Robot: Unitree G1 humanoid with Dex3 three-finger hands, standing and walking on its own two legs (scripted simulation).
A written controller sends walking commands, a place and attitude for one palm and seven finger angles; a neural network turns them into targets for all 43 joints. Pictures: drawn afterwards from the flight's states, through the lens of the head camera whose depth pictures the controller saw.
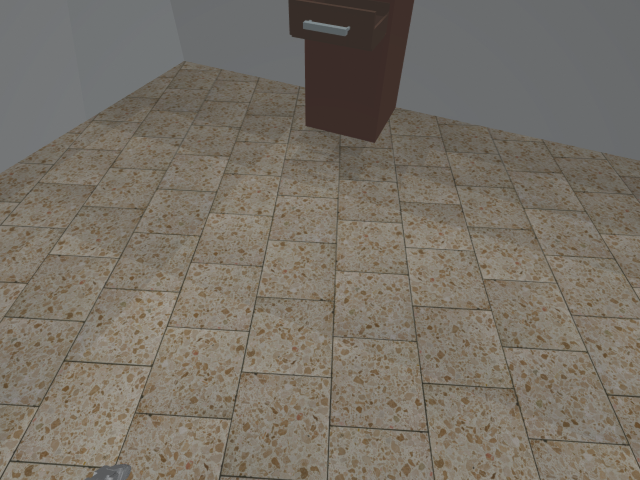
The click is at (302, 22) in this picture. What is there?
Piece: drawer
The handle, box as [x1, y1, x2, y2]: [303, 20, 349, 35]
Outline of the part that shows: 303,22 303,28 340,35 345,35 349,29 349,26 342,27 312,22 311,20 305,20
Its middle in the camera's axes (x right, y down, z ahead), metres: +0.02 -0.90 +1.64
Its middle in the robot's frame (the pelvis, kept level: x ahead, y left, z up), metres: +1.83 +0.06 -0.11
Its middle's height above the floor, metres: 0.66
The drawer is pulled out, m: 0.22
